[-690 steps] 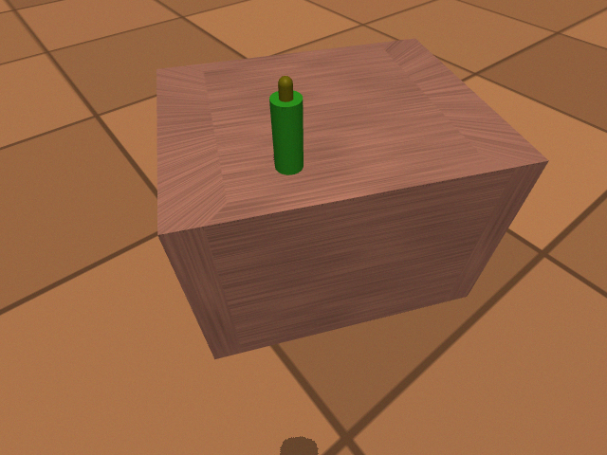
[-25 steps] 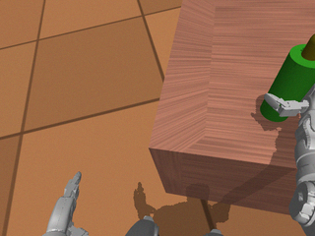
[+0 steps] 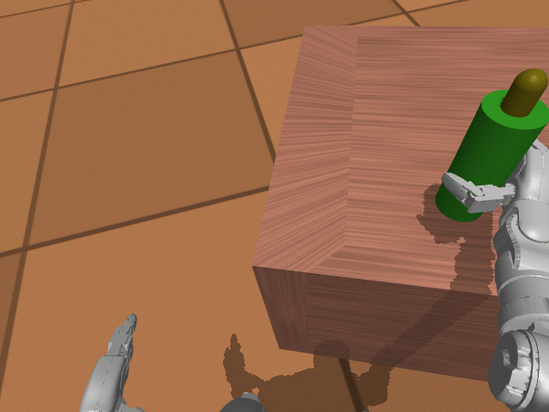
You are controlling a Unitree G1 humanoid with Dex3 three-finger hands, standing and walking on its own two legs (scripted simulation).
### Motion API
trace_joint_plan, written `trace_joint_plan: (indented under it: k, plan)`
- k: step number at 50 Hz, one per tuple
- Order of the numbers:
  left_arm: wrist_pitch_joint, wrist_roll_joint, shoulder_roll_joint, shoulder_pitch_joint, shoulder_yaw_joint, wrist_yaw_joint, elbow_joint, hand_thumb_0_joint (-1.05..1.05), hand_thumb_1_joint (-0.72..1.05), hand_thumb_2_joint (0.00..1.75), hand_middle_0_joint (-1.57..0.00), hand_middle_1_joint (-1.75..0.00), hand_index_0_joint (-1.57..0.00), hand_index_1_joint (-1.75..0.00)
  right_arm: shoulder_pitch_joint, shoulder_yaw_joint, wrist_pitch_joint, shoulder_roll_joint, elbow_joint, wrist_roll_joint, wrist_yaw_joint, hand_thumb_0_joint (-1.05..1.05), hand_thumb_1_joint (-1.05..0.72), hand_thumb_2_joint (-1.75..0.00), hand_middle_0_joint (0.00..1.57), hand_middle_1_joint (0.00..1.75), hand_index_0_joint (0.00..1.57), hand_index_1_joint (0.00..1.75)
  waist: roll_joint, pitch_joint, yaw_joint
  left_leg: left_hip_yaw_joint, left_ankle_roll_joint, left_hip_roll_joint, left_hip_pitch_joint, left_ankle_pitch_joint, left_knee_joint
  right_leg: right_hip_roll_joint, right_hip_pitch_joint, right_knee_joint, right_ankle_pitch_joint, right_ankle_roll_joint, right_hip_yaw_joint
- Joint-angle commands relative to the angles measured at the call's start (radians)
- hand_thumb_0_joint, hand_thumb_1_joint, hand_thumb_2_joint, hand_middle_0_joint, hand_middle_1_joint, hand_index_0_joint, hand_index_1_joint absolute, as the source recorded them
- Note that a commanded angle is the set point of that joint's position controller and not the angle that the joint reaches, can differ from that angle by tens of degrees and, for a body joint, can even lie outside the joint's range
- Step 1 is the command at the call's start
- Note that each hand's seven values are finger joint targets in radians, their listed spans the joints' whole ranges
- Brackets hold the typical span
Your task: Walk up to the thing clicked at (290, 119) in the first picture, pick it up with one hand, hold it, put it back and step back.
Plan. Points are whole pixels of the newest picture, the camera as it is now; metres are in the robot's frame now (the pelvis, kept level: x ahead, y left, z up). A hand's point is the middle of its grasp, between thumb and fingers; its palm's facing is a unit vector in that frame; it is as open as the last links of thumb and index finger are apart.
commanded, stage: lift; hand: right
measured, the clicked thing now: (490, 151) +0.47 -0.21 +0.11
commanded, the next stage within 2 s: hold in 1.20 s
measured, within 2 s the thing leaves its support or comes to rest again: neither
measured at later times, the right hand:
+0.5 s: hand (494, 166) +0.40 -0.18 +0.16, palm faces +0.21 +0.98 -0.02, open 10.1 cm
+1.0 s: hand (496, 181) +0.35 -0.16 +0.19, palm faces +0.20 +0.98 -0.02, open 10.1 cm
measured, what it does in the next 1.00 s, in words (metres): stands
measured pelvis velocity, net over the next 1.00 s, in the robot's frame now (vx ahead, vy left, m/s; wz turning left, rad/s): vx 0.00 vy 0.02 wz -0.03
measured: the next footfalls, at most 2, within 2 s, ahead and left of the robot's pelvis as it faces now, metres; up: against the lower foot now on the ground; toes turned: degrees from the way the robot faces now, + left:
none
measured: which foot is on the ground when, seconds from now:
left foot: down 0.00-1.00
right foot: down 0.00-1.00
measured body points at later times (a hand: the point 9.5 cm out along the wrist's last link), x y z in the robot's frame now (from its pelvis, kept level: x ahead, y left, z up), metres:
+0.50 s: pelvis +0.00 +0.01 +0.03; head +0.02 +0.02 +0.48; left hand +0.16 +0.27 -0.03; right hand +0.38 -0.23 +0.16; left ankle +0.02 +0.15 -0.69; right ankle +0.00 -0.12 -0.69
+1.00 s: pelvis +0.00 +0.02 +0.04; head -0.01 +0.04 +0.49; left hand +0.17 +0.28 -0.03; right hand +0.33 -0.21 +0.19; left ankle +0.02 +0.15 -0.69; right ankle +0.00 -0.12 -0.69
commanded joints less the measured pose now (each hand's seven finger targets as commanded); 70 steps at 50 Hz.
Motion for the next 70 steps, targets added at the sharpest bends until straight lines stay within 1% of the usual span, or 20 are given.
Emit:
trace_joint_plan:
  k: [1, 3, 4, 5, 7, 8, 9, 10, 11, 14, 20, 22, 26, 34, 38, 44, 47, 65, 67, 70]
  plan:
    - [-0.058, -0.007, 0.108, 0.086, 0.078, 0.02, -0.072, 0.0, -0.55, 0.06, -0.05, -0.05, -0.05, -0.05, -0.484, 0.076, -0.089, -0.128, -0.349, 0.037, -0.016, 0.0, -0.17, -1.36, 1.31, 1.48, 1.36, 1.48, -0.188, -0.4, -0.014, 0.041, 0.049, -0.046, 0.203, 0.295, -0.092, 0.035, 0.331, -0.154, 0.407, 0.008, 0.011]
    - [-0.071, -0.021, 0.124, -0.015, 0.067, 0.026, -0.091, 0.0, -0.56, 0.06, -0.05, -0.05, -0.04, -0.06, -0.334, 0.04, -0.059, -0.116, -0.221, 0.057, -0.014, 0.0, -0.17, -1.31, 1.26, 1.43, 1.31, 1.43, -0.062, -0.356, -0.032, 0.044, 0.039, -0.044, 0.225, 0.297, -0.117, 0.033, 0.279, -0.172, 0.392, 0.001, 0.017]
    - [-0.082, -0.023, 0.172, -0.146, 0.1, 0.037, -0.234, 0.0, -0.56, 0.06, -0.05, -0.05, -0.04, -0.05, -0.599, -0.026, -0.1, -0.313, -0.572, 0.047, -0.031, 0.0, -0.16, -1.31, 1.27, 1.43, 1.32, 1.43, -0.154, -0.599, -0.069, 0.026, 0.042, -0.032, 0.328, 0.345, -0.107, 0.034, 0.37, -0.17, 0.427, 0.002, 0.008]
    - [-0.079, -0.016, 0.182, -0.128, 0.121, 0.044, -0.224, 0.0, -0.56, 0.06, -0.05, -0.05, -0.04, -0.05, -0.655, -0.019, -0.099, -0.333, -0.644, 0.032, -0.039, 0.0, -0.17, -1.36, 1.3, 1.48, 1.35, 1.48, -0.18, -0.663, -0.07, 0.022, 0.041, -0.032, 0.358, 0.374, -0.103, 0.037, 0.42, -0.164, 0.451, 0.003, 0.0]
    - [-0.068, -0.023, 0.082, 0.06, 0.059, 0.038, -0.043, 0.0, -0.55, 0.05, -0.04, -0.05, -0.04, -0.05, -0.415, 0.114, -0.039, -0.074, -0.463, 0.056, -0.027, 0.0, -0.17, -1.35, 1.31, 1.48, 1.36, 1.48, -0.152, -0.392, -0.04, 0.04, 0.044, -0.038, 0.28, 0.337, -0.132, 0.04, 0.372, -0.196, 0.432, 0.006, 0.0]
    - [-0.073, -0.032, 0.118, 0.041, 0.086, 0.042, -0.047, 0.0, -0.56, 0.06, -0.05, -0.05, -0.04, -0.06, -0.303, 0.097, -0.01, -0.059, -0.37, 0.067, -0.027, 0.0, -0.18, -1.32, 1.28, 1.44, 1.32, 1.44, -0.093, -0.354, -0.045, 0.036, 0.039, -0.035, 0.297, 0.337, -0.149, 0.043, 0.358, -0.206, 0.41, 0.001, -0.003]
    - [-0.077, -0.033, 0.135, -0.026, 0.08, 0.05, -0.07, 0.0, -0.56, 0.06, -0.04, -0.05, -0.04, -0.05, -0.319, 0.039, -0.007, -0.146, -0.437, 0.069, -0.036, 0.0, -0.19, -1.32, 1.29, 1.44, 1.33, 1.44, -0.066, -0.377, -0.07, 0.038, 0.035, -0.033, 0.324, 0.343, -0.16, 0.038, 0.355, -0.219, 0.409, -0.002, -0.002]
    - [-0.083, -0.033, 0.154, -0.111, 0.108, 0.058, -0.127, 0.0, -0.56, 0.06, -0.04, -0.05, -0.04, -0.05, -0.51, 0.052, -0.028, -0.204, -0.697, 0.063, -0.045, 0.0, -0.19, -1.33, 1.3, 1.45, 1.34, 1.45, -0.141, -0.503, -0.076, 0.032, 0.041, -0.029, 0.359, 0.359, -0.148, 0.035, 0.42, -0.228, 0.437, 0.004, -0.001]
    - [-0.081, -0.028, 0.148, -0.065, 0.101, 0.06, -0.103, 0.0, -0.56, 0.06, -0.04, -0.05, -0.04, -0.05, -0.493, 0.052, -0.013, -0.216, -0.67, 0.055, -0.05, 0.0, -0.2, -1.35, 1.32, 1.48, 1.36, 1.48, -0.163, -0.5, -0.085, 0.031, 0.04, -0.026, 0.368, 0.356, -0.157, 0.041, 0.44, -0.228, 0.429, 0.004, -0.01]
    - [-0.081, -0.044, 0.153, -0.023, 0.128, 0.069, 0.005, 0.0, -0.56, 0.06, -0.04, -0.05, -0.04, -0.05, -0.275, 0.111, 0.058, -0.068, -0.56, 0.086, -0.047, 0.0, -0.17, -1.31, 1.28, 1.44, 1.32, 1.44, -0.08, -0.304, -0.068, 0.039, 0.035, -0.027, 0.336, 0.321, -0.196, 0.039, 0.405, -0.272, 0.373, -0.001, -0.01]
    - [-0.09, -0.053, 0.155, -0.086, 0.133, 0.089, 0.017, 0.0, -0.55, 0.05, -0.04, -0.05, -0.04, -0.05, -0.237, 0.115, 0.121, -0.059, -0.744, 0.111, -0.049, 0.0, -0.15, -1.3, 1.28, 1.44, 1.33, 1.44, -0.016, -0.314, -0.089, 0.039, 0.022, -0.017, 0.416, 0.367, -0.232, 0.042, 0.469, -0.303, 0.398, -0.011, -0.019]
    - [-0.087, -0.054, 0.082, -0.084, 0.059, 0.088, 0.03, 0.0, -0.55, 0.05, -0.04, -0.05, -0.04, -0.05, -0.26, 0.125, 0.136, -0.057, -0.814, 0.11, -0.052, 0.0, -0.15, -1.3, 1.29, 1.44, 1.33, 1.44, -0.024, -0.316, -0.102, 0.032, 0.021, -0.012, 0.445, 0.359, -0.248, 0.046, 0.467, -0.313, 0.382, -0.014, -0.024]
    - [-0.098, -0.058, 0.158, -0.123, 0.13, 0.104, 0.004, 0.0, -0.54, 0.05, -0.04, -0.05, -0.04, -0.05, -0.202, 0.117, 0.183, -0.061, -0.87, 0.124, -0.057, 0.0, -0.17, -1.3, 1.28, 1.43, 1.33, 1.43, -0.012, -0.287, -0.105, 0.037, 0.022, -0.013, 0.443, 0.31, -0.268, 0.043, 0.506, -0.35, 0.341, -0.01, -0.019]
    - [-0.1, -0.058, 0.071, -0.096, 0.069, 0.095, 0.08, 0.0, -0.55, 0.05, -0.04, -0.05, -0.03, -0.05, -0.136, 0.14, 0.266, -0.012, -1.037, 0.134, -0.065, 0.0, -0.16, -1.31, 1.28, 1.44, 1.33, 1.44, -0.054, -0.252, -0.131, 0.035, 0.022, -0.007, 0.483, 0.359, -0.292, 0.049, 0.536, -0.367, 0.4, -0.007, -0.025]
    - [-0.107, -0.058, 0.151, -0.143, 0.137, 0.104, 0.084, 0.0, -0.55, 0.05, -0.04, -0.05, -0.04, -0.05, -0.113, 0.127, 0.308, -0.031, -1.074, 0.136, -0.065, 0.0, -0.14, -1.32, 1.28, 1.45, 1.33, 1.45, -0.036, -0.223, -0.119, 0.031, 0.018, -0.004, 0.473, 0.305, -0.319, 0.051, 0.541, -0.392, 0.326, -0.013, -0.025]
    - [-0.117, -0.062, 0.055, -0.171, 0.052, 0.099, 0.107, 0.0, -0.55, 0.05, -0.04, -0.05, -0.03, -0.05, -0.076, 0.152, 0.348, 0.006, -1.143, 0.144, -0.057, 0.0, -0.13, -1.3, 1.27, 1.44, 1.32, 1.44, -0.029, -0.205, -0.144, 0.036, 0.017, 0.0, 0.505, 0.307, -0.332, 0.054, 0.542, -0.404, 0.334, -0.013, -0.024]
    - [-0.119, -0.059, 0.151, -0.17, 0.13, 0.111, 0.086, 0.0, -0.55, 0.05, -0.04, -0.05, -0.03, -0.05, -0.013, 0.112, 0.384, -0.028, -1.105, 0.143, -0.063, 0.0, -0.15, -1.3, 1.27, 1.43, 1.31, 1.43, 0.007, -0.203, -0.128, 0.041, 0.012, -0.001, 0.515, 0.331, -0.34, 0.054, 0.56, -0.411, 0.351, -0.016, -0.023]
    - [-0.148, -0.058, 0.063, -0.225, 0.067, 0.098, 0.169, 0.0, -0.55, 0.05, -0.04, -0.05, -0.04, -0.05, -0.013, 0.158, 0.461, 0.039, -1.306, 0.147, -0.065, 0.0, -0.17, -1.28, 1.24, 1.4, 1.29, 1.4, -0.038, -0.174, -0.155, 0.043, 0.019, 0.003, 0.54, 0.249, -0.392, 0.059, 0.579, -0.46, 0.282, -0.012, -0.02]
    - [-0.15, -0.057, 0.147, -0.214, 0.133, 0.112, 0.165, 0.0, -0.54, 0.05, -0.04, -0.05, -0.04, -0.05, 0.026, 0.109, 0.468, -0.017, -1.277, 0.147, -0.07, 0.0, -0.16, -1.27, 1.24, 1.39, 1.29, 1.39, -0.021, -0.193, -0.144, 0.046, 0.019, -0.001, 0.54, 0.276, -0.387, 0.056, 0.607, -0.461, 0.312, -0.012, -0.016]
    - [-0.149, -0.058, 0.125, -0.203, 0.125, 0.11, 0.194, 0.0, -0.54, 0.05, -0.05, -0.05, -0.04, -0.05, 0.026, 0.135, 0.482, 0.017, -1.317, 0.149, -0.07, 0.0, -0.14, -1.29, 1.24, 1.4, 1.29, 1.4, -0.017, -0.159, -0.148, 0.051, 0.019, -0.001, 0.531, 0.295, -0.389, 0.056, 0.603, -0.459, 0.334, -0.01, -0.016]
